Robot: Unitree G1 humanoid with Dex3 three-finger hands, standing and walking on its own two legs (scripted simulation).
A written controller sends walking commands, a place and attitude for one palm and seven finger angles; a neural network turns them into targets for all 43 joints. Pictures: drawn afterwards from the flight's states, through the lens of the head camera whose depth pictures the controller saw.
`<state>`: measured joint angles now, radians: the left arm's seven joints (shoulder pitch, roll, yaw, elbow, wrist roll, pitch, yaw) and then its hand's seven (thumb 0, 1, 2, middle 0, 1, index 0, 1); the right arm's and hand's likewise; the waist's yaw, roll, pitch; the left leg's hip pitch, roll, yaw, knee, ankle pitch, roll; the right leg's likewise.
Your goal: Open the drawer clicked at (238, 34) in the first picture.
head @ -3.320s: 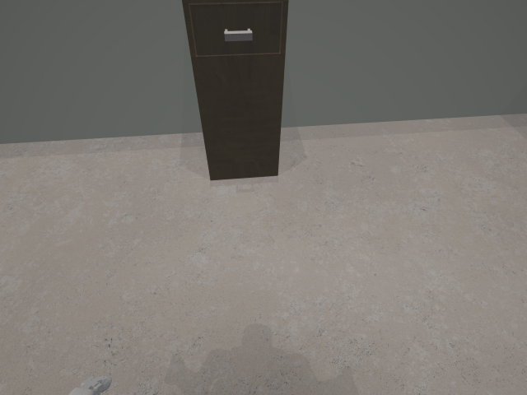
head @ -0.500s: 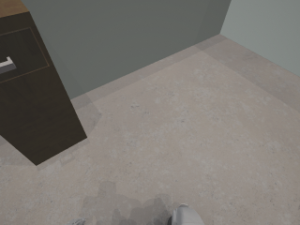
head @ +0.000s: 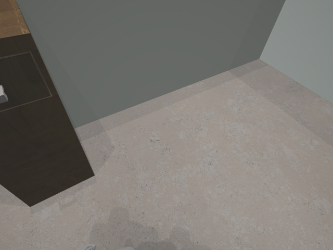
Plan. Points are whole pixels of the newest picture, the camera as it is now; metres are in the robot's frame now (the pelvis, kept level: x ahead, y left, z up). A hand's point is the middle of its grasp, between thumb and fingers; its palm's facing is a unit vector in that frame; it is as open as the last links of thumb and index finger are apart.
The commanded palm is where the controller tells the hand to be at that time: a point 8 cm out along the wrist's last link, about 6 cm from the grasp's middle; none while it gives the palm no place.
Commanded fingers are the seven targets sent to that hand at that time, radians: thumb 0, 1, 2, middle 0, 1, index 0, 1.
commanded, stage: turn to face it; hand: left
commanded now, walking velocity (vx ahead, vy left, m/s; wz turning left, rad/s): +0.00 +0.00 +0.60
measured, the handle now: out of the picture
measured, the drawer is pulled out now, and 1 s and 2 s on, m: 0.00 0.00 0.00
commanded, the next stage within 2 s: take the last steps up to it in 0.84 s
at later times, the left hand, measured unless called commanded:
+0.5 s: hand out of the picture +0.07 +0.19 -0.14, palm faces +0.28 -0.91 -0.30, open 7.4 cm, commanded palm none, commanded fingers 0.00 0.90 0.90 -0.20 -0.30 -0.20 -0.30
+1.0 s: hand out of the picture -0.12 +0.15 -0.18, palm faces +0.53 -0.82 -0.23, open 7.4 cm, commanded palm none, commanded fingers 0.00 0.90 0.90 -0.20 -0.30 -0.20 -0.30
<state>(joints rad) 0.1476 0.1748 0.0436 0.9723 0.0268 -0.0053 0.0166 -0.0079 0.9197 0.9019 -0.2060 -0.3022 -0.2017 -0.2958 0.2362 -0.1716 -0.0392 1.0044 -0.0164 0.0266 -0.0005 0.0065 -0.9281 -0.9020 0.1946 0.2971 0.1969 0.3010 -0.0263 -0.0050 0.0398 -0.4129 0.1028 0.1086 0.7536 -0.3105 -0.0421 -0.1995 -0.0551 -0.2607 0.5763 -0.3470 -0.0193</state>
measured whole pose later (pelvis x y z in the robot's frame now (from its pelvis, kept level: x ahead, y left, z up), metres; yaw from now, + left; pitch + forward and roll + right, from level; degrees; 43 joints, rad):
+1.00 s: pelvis -0.02 -0.03 +0.00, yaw +29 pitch -1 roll +0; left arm 0.28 0.25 0.06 0.99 0.02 0.06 0.02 0.00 0.91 0.90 -0.21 -0.30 -0.20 -0.30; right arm 0.12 -0.20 -0.04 0.93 -0.02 0.03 0.01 0.01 -0.91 -0.90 0.20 0.30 0.20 0.30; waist 0.04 -0.06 0.08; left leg -0.24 0.01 0.08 0.59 -0.34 0.03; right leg -0.36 -0.14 -0.12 0.87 -0.49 0.06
